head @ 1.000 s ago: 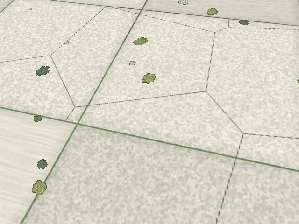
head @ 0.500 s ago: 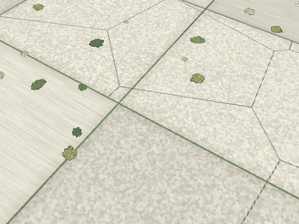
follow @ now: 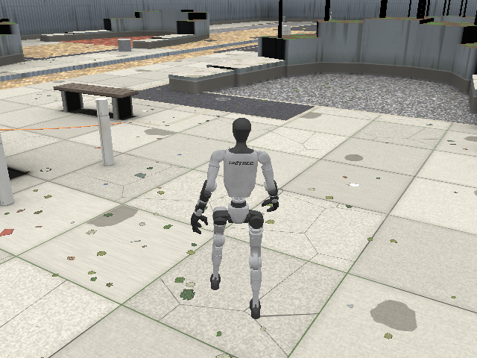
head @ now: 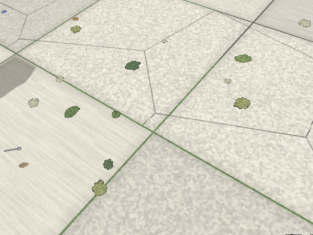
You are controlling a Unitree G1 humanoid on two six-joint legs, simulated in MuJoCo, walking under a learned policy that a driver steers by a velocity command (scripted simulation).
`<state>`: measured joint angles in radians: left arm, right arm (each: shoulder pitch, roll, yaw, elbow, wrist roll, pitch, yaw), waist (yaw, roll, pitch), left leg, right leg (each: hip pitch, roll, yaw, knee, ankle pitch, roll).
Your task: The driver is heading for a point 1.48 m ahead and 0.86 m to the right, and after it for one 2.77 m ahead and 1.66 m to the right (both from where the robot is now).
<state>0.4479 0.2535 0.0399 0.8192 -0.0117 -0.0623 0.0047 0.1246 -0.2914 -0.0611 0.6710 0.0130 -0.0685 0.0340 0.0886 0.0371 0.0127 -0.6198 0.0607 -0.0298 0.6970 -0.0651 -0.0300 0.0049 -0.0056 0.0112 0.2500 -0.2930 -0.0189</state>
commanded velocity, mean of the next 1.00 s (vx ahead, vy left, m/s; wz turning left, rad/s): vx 0.46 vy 0.00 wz -0.50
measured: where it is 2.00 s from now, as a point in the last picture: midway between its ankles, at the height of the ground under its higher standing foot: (227, 200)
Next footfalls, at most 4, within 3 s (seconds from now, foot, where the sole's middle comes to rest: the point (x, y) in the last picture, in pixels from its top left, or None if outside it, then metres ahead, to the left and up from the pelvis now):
0.14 left None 0.24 0.15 -0.78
0.64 right None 0.47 -0.17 -0.78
1.10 left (216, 172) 0.78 -0.14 -0.78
1.50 right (251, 218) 0.57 -0.28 -0.78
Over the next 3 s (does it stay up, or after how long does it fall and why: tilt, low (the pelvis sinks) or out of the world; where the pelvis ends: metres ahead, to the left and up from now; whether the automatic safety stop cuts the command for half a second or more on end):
stays up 0.97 -0.55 0.00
